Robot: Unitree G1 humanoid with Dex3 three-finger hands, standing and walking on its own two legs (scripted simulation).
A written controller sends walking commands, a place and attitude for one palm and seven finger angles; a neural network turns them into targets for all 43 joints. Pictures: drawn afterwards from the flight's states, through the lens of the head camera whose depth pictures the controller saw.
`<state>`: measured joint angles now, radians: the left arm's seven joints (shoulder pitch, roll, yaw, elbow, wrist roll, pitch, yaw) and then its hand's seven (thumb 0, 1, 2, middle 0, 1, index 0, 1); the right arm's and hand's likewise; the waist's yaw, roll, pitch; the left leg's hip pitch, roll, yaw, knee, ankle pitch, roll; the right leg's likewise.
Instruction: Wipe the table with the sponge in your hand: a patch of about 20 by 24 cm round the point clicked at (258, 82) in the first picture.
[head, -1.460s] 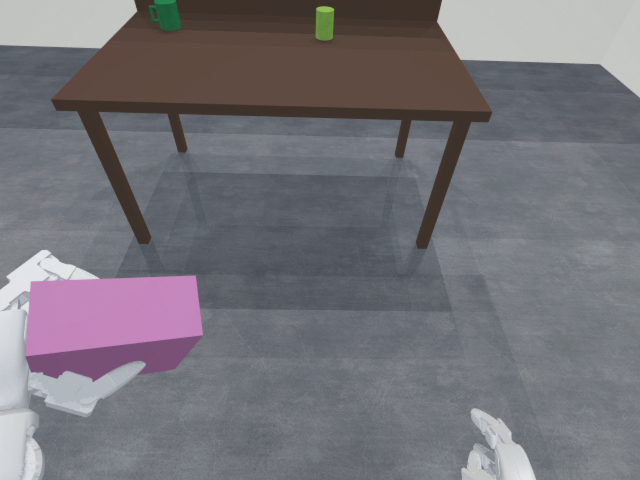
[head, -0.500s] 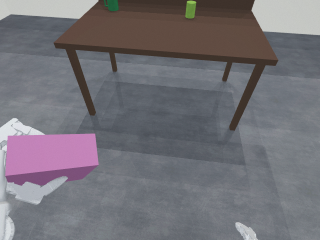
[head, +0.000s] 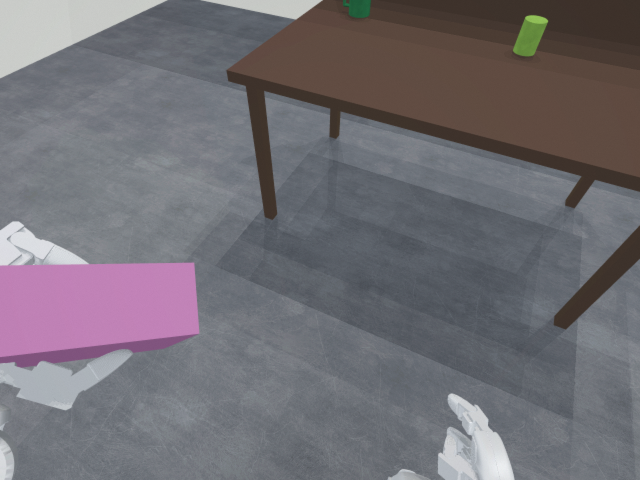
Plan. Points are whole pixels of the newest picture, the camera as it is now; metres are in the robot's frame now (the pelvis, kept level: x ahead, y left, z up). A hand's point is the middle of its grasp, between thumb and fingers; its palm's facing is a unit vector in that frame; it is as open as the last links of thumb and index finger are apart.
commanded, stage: walk to a spot facing it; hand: left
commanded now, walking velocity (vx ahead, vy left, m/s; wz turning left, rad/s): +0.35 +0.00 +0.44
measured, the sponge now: (128, 314) +0.22 +0.20 +0.17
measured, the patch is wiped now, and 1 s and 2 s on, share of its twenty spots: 0.00 0.00 0.00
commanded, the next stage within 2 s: none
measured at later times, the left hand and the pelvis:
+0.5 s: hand (94, 251) +0.28 +0.25 +0.18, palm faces +0.60 -0.68 -0.41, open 10.1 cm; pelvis +0.13 -0.03 -0.01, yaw +12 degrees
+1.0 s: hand (126, 225) +0.33 +0.24 +0.16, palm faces +0.75 -0.52 -0.42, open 10.1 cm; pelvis +0.26 -0.06 +0.00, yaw +30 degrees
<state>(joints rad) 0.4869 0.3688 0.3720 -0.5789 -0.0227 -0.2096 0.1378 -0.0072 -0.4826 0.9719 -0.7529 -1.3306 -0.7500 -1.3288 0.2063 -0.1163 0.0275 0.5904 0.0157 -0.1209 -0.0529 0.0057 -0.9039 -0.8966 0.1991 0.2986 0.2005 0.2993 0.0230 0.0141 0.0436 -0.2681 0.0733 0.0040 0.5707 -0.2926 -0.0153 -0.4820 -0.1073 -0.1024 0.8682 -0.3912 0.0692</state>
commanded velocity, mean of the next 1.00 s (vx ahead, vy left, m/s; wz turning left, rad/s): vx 0.33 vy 0.00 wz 0.53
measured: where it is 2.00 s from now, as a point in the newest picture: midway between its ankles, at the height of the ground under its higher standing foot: (335, 418)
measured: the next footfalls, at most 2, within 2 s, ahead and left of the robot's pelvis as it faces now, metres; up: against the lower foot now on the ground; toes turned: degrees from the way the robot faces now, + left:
right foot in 0.06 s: +0.12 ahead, -0.14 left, +0.00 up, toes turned -7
left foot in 0.50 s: +0.20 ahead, +0.11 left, +0.00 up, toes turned +23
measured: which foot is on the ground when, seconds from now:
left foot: down 0.00-0.06, up 0.08-0.48, down 0.50-0.84, up 0.86-1.00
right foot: up 0.00-0.04, down 0.06-0.48, up 0.50-0.82, down 0.84-1.00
